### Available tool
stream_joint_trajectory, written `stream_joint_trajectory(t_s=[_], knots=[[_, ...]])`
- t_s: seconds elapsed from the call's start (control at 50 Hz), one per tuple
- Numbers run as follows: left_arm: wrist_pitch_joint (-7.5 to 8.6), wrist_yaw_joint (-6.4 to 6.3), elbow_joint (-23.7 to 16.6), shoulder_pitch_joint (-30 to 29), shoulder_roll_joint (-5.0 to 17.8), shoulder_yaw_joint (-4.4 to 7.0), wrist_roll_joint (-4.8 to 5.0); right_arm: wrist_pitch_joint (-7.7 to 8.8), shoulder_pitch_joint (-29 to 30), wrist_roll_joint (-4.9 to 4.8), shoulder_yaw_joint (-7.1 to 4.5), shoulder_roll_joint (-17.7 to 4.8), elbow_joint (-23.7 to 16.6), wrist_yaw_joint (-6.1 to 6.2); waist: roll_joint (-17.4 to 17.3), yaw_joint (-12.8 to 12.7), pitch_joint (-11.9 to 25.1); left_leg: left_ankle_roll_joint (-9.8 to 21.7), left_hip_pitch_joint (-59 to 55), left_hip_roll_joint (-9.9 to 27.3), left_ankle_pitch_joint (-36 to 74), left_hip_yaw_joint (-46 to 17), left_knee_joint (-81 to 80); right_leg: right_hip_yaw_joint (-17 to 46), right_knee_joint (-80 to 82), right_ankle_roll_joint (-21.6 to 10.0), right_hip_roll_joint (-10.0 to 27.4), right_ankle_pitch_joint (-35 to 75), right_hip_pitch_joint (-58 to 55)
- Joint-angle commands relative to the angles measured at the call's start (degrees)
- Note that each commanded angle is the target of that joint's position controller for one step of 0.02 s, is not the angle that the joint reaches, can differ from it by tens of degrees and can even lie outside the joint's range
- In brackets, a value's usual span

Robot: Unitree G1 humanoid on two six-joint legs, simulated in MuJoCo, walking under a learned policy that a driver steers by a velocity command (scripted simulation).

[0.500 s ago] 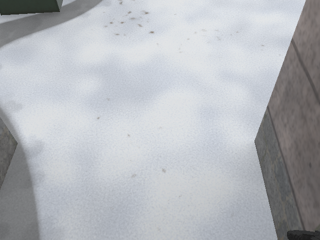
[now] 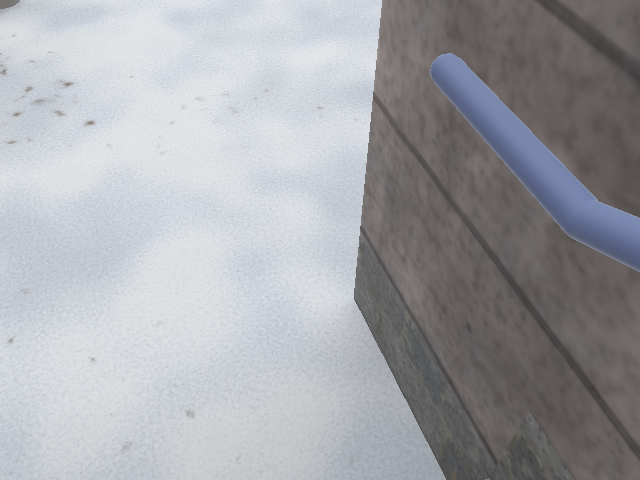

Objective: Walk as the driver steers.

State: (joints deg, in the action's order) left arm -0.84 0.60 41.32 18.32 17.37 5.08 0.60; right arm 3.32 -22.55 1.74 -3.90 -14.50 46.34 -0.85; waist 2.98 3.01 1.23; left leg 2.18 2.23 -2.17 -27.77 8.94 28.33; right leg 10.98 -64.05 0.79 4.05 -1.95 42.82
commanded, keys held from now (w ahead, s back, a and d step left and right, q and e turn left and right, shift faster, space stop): w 0.04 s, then w+q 0.96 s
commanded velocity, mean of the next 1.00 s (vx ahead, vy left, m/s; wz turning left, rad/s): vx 0.29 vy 0.02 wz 0.34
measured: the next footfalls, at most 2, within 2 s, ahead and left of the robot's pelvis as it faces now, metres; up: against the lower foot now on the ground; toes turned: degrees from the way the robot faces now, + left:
right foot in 0.20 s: +0.24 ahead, -0.17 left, -0.15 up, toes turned -5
left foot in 0.66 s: +0.14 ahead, +0.13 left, -0.15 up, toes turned +6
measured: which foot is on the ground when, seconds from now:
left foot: down 0.00-0.20, up 0.22-0.64, down 0.66-1.00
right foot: up 0.00-0.18, down 0.20-0.62, up 0.64-1.00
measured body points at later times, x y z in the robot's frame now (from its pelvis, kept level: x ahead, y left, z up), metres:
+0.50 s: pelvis +0.14 -0.02 -0.14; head +0.16 -0.05 +0.30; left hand +0.21 +0.25 -0.25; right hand +0.31 -0.27 -0.26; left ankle +0.15 +0.14 -0.77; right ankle +0.20 -0.17 -0.87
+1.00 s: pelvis +0.29 +0.11 -0.15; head +0.28 +0.17 +0.30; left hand +0.45 +0.41 -0.23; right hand +0.28 -0.15 -0.25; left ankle +0.10 +0.12 -0.87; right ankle +0.56 +0.01 -0.81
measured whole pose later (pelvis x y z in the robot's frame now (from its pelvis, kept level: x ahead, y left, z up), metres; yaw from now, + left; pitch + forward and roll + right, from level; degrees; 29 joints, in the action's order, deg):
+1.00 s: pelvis +0.29 +0.11 -0.15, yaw +24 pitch +3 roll -5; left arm 5.4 3.2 37.2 -0.9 14.2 4.1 -1.9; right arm 1.9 -36.0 -1.6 -1.1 -8.0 49.8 4.0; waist 3.5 5.7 2.5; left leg 7.6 2.2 -6.3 -29.6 -17.4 31.5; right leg 7.6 -37.9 -1.0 -1.5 21.3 42.5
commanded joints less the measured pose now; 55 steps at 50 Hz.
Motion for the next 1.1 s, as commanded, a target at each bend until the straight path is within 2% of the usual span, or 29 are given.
stream_joint_trajectory(t_s=[0.02, 0.1, 0.16, 0.18, 0.2, 0.22, 0.24, 0.28, 0.3, 0.32, 0.36, 0.38, 0.4, 0.42, 0.46, 0.48, 0.54, 0.56, 0.62, 0.64, 0.66, 0.7, 0.72, 0.74, 0.8, 0.84, 0.88, 0.94, 1.1], knots=[[3.81, 1.45, -7.85, -12.52, 3.26, 0.11, 0.15, -0.09, -1.97, -1.16, -1.93, -9.00, -1.87, 2.01, -10.35, 2.63, -10.67, 9.69, -10.03, 13.92, 31.53, -8.82, -0.63, -2.28, 8.51, 0.44, 0.91, -3.58, 20.05], [5.74, 2.35, -3.97, -13.92, 1.14, -2.40, -2.92, -1.22, -3.88, -1.90, 0.53, -5.27, -0.77, 2.75, 0.26, 4.38, -8.44, 6.47, 12.07, 7.89, 17.78, -6.39, 5.05, -11.44, 35.25, 1.51, -1.05, 31.77, -16.12], [3.70, -0.10, 1.61, 4.49, 5.86, -0.36, -2.40, -4.08, 0.57, -3.55, 1.31, -6.38, 2.61, 3.81, -8.71, -5.65, 1.55, 3.21, 3.88, 3.60, 10.00, -8.73, 29.46, -6.97, 47.88, 1.43, 1.34, 33.99, -32.85], [4.66, -0.09, 4.48, 9.02, 7.90, 0.33, -2.88, -3.24, 1.56, -3.39, 1.45, -4.89, 1.95, 3.49, 3.43, -7.41, 0.85, -1.42, 7.70, 1.33, 11.82, -9.94, 40.28, -11.27, 54.11, 1.21, 0.60, 45.85, -40.29], [4.64, 0.12, 7.11, 16.67, 9.45, 0.86, -4.94, -3.87, -5.46, -3.23, 1.95, -1.77, 6.49, 3.29, 8.45, -8.89, 5.25, -5.57, 22.80, -3.21, -16.81, -7.43, 57.15, -10.08, 42.36, -0.15, 5.43, 66.97, -58.99], [4.39, 1.10, 7.24, 19.86, 10.87, 0.19, -5.98, -4.97, -14.37, -4.58, 2.58, 2.85, 7.59, 1.75, 14.82, -6.74, 14.41, -10.22, 35.24, -4.45, -33.96, -20.94, 83.58, 2.67, 20.93, -9.28, 21.34, 91.11, -70.93], [2.87, 2.17, 6.67, 16.79, 9.10, -0.49, -2.31, -4.29, -12.52, -5.33, 2.00, -0.64, 4.47, 0.05, 14.46, -6.86, 21.91, -12.72, 36.92, -2.63, -31.19, -28.10, 83.89, 5.81, 20.24, -14.74, 24.18, 87.04, -68.15], [-0.89, -0.25, 6.71, 6.44, 8.07, -1.09, 0.16, -4.66, -3.86, -2.56, 1.61, -1.59, -0.90, -2.17, 8.76, -0.51, 17.13, -13.10, 37.68, 3.73, -23.36, -22.26, 72.48, 1.02, 27.49, -13.59, 19.16, 52.07, -54.36], [-1.57, -1.15, 2.19, -2.44, 4.33, -2.96, -2.42, -5.76, 2.07, -3.75, 1.85, -0.78, -1.14, -1.73, 1.57, -0.85, 12.74, -13.01, 30.40, 3.20, -18.25, -16.66, 74.67, -2.02, 35.41, -13.33, 17.27, 44.98, -40.94], [-0.87, -1.26, 2.69, -3.83, 8.91, -1.87, -3.38, -7.09, -0.96, -4.76, 1.64, -0.44, -2.87, -0.79, 8.48, 3.41, 12.05, -13.03, 27.04, 3.99, -7.02, -16.19, 74.09, 0.23, 37.04, -17.26, 23.40, 40.23, -31.68], [-0.07, -2.84, 0.68, -4.32, 11.78, -1.19, -4.62, -8.11, 5.70, -2.77, 1.22, -1.93, -8.37, 2.14, 13.00, 0.72, 7.63, -12.74, 34.35, 4.61, -1.09, -16.99, 74.24, 2.91, 40.12, -17.85, 26.96, 16.00, -25.39], [-1.13, -4.52, -1.00, -4.30, 10.52, -1.81, -4.42, -8.68, 7.32, -2.12, 0.69, -4.76, -9.17, 2.93, 6.73, 0.27, 2.82, -12.26, 30.33, 4.30, 3.74, -14.93, 63.72, -2.42, 44.21, -14.52, 20.43, -5.10, -19.71], [-0.31, -6.49, -0.31, 3.56, 14.25, -0.13, -4.58, -10.67, 14.81, -2.10, 0.18, -5.08, -11.01, 4.12, 2.16, -5.90, -6.72, -12.71, 43.55, -0.90, 3.36, -18.07, 73.62, 9.56, 45.40, -16.20, 27.63, 3.48, -22.96], [-0.08, -7.25, -0.43, 3.30, 13.00, -0.62, -5.37, -11.00, 13.99, -2.30, -0.17, -5.06, -11.96, 5.10, 2.53, -5.04, -5.34, -12.98, 42.58, 1.52, 3.97, -21.07, 65.76, 3.91, 44.84, -14.83, 28.00, 5.37, -23.28], [-1.53, -7.75, -1.67, -6.12, 7.03, -2.37, -2.80, -8.73, 9.90, -1.27, 1.17, -0.87, -13.94, 3.99, 12.10, 2.16, 0.41, -10.46, 27.43, 4.20, 10.05, -12.79, 38.42, -13.13, 42.23, -6.43, 14.30, -10.94, -19.25], [-1.07, -7.44, -3.30, -2.96, 9.38, -1.28, -2.34, -9.03, 13.10, -2.15, 1.02, -0.84, -13.03, 3.98, 9.69, -2.66, 0.01, -8.36, 26.53, 0.70, 14.65, -10.05, 35.46, -11.28, 46.97, -5.28, 16.54, -18.29, -20.28], [0.16, -5.82, -2.83, -4.84, 14.71, 1.33, 1.48, -8.07, 9.36, -1.92, 0.34, -2.12, -14.48, 1.97, 17.28, 1.48, -0.02, -4.89, 13.99, 1.51, 4.39, -7.35, 30.59, -10.70, 54.46, -3.85, 17.48, -39.71, -16.22], [0.93, -4.82, -3.03, -8.76, 13.90, 1.11, 1.26, -7.30, 2.27, -2.51, 0.17, -2.14, -12.57, 1.45, 18.58, 5.39, 2.03, -3.35, 7.18, 1.46, 4.51, -5.23, 29.39, -13.24, 52.66, -3.51, 17.13, -46.83, -13.17], [2.78, -4.57, -2.27, -11.15, 4.38, -0.57, -0.89, -5.43, -12.74, -1.06, -1.99, -6.51, -3.33, 0.86, -3.59, 10.10, -4.61, 2.51, 1.17, -0.80, -2.85, -0.94, 6.83, -19.31, 25.02, -1.06, 10.38, -43.76, -13.12], [3.02, -4.12, -4.30, -15.11, 0.03, -1.86, -1.24, -3.82, -18.38, -1.39, -2.22, -6.45, -1.62, -0.03, -16.13, 12.53, -11.38, 4.72, -6.50, 0.84, -1.92, -12.54, 6.70, -16.67, -3.87, -1.06, 7.94, -45.37, 7.41], [4.37, -3.25, -6.34, -15.18, -4.40, -3.03, 0.08, -0.37, -16.51, -1.28, -1.09, -8.49, -3.16, -0.74, -23.56, 6.91, -13.17, 6.05, -7.16, 7.59, 24.03, -33.36, 10.03, -9.47, -24.73, -1.14, 3.81, -41.34, 25.60], [8.27, -1.70, -8.67, -9.85, 0.86, -0.85, 1.08, 1.61, -13.74, -3.88, -1.97, -11.23, -7.84, -2.41, -20.15, -0.32, -4.56, 10.32, -3.66, 16.38, 49.61, -58.82, -4.98, -3.93, -29.27, -0.82, 0.04, -32.50, 29.86], [8.29, -2.22, -11.53, -14.06, 0.88, -1.31, 1.01, 1.22, -6.47, -3.53, -4.02, -17.08, -8.29, -1.84, -16.04, -2.17, -5.28, 13.09, -0.29, 21.23, 13.68, -72.35, -13.32, -1.74, -24.20, 0.15, 0.97, -26.01, 32.55], [7.36, -3.64, -10.04, -17.37, 6.54, 0.46, 1.03, 0.89, -0.49, -3.02, -2.83, -13.38, -9.52, -0.97, -4.26, -2.82, -9.14, 10.57, 7.38, 17.13, -0.07, -63.99, -13.15, 0.16, -16.30, 0.78, 2.43, -15.15, 24.95], [4.02, -4.82, -6.73, -11.76, 6.32, 0.83, -1.96, -0.54, 1.50, -3.28, -1.93, -10.13, -9.57, 1.94, -9.94, -4.88, -6.69, 6.90, 9.98, 7.83, 17.04, -45.03, -7.64, -1.97, -2.36, 1.82, 1.06, -0.21, 13.77], [3.91, -2.33, -7.50, -15.68, 2.77, -0.26, -2.28, -0.82, -5.96, -3.60, -0.94, -5.05, -5.63, 3.33, -10.03, -3.55, -1.26, 5.05, 8.58, 6.32, 35.80, -35.95, -3.32, -5.63, 0.36, 0.96, -1.10, 10.94, 7.06], [5.62, 0.56, -8.00, -20.55, 1.90, -0.18, -1.11, -0.56, -13.49, -3.47, -0.03, -3.35, -1.73, 3.96, -5.16, -1.07, 1.94, 4.52, -1.97, 6.79, 33.14, -35.49, -1.18, -2.42, 8.27, -0.46, -2.94, 13.32, 11.36], [7.64, 2.78, -10.90, -32.03, 0.47, -0.69, -2.94, -0.74, -16.59, -3.43, 0.76, -1.03, 1.35, 5.11, -8.44, 3.55, -3.06, 3.82, 1.19, 4.36, 24.82, -33.23, -4.17, -5.33, 27.71, -2.53, -5.61, 24.41, 6.29], [9.75, 3.42, -14.98, -38.38, -1.94, -0.89, 0.05, -2.55, -14.99, -5.15, 0.59, 0.45, 4.30, 6.32, -11.22, 5.56, -8.58, 4.03, -2.73, 1.04, 31.70, -38.90, 8.44, -5.71, 40.30, -1.54, -8.24, 17.85, -2.04]])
